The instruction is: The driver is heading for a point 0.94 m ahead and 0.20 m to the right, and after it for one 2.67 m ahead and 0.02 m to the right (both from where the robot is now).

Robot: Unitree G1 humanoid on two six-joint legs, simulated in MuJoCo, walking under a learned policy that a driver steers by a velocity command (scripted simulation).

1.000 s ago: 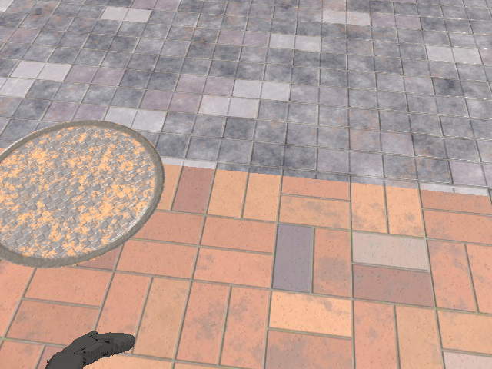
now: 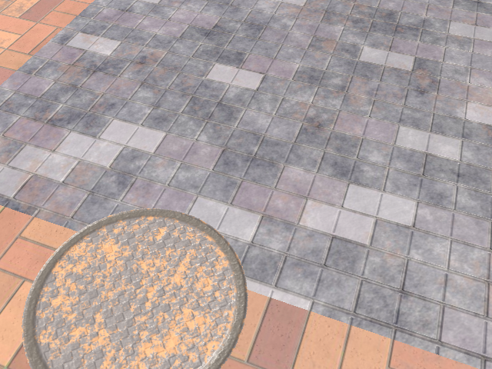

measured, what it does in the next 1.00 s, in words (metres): walks ahead: right foot, then left foot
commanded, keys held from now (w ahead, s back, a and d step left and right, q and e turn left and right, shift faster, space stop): w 0.56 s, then w+e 0.44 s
